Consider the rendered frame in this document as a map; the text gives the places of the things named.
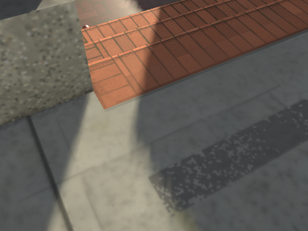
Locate stairs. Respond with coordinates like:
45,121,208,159
82,0,278,64

